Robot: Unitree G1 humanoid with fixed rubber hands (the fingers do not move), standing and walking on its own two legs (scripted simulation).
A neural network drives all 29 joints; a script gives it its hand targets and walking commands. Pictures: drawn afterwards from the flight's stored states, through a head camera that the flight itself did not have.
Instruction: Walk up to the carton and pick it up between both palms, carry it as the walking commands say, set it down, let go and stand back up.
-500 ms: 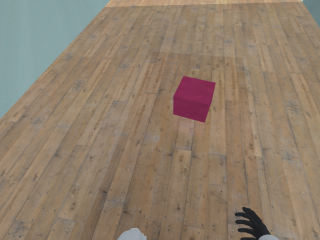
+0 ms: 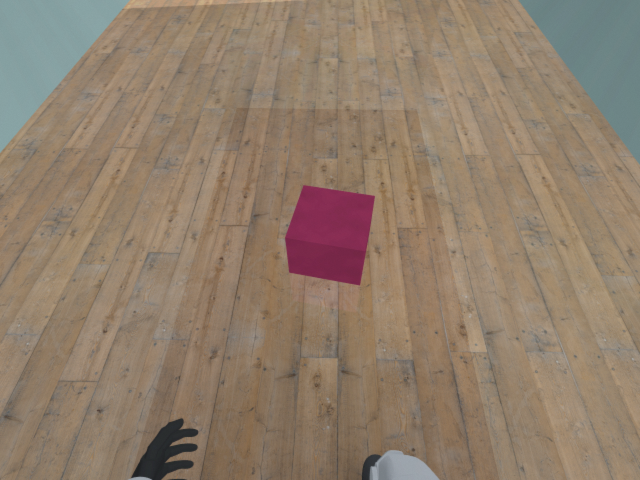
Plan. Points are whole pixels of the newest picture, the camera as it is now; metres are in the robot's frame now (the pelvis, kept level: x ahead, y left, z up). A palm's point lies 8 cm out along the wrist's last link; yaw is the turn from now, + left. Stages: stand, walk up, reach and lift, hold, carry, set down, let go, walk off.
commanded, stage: walk up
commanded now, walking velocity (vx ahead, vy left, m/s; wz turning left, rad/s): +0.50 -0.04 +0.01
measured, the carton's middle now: (331, 234) +0.99 -0.12 -0.66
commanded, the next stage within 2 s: none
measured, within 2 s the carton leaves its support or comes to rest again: neither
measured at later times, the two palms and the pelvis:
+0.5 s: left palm out of the picture +0.13 +0.25 -0.12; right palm (430, 283) +0.41 -0.21 -0.10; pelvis +0.24 +0.02 +0.01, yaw +0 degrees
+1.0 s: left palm (195, 243) +0.56 +0.21 -0.12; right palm (466, 325) +0.34 -0.26 -0.12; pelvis +0.43 -0.02 +0.01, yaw +0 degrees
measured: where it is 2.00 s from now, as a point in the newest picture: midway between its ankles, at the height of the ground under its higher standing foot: (327, 367)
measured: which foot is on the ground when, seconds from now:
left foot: down 0.00-0.02, up 0.04-0.50, down 0.52-1.00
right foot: up 0.00-0.00, down 0.02-0.52, up 0.54-1.00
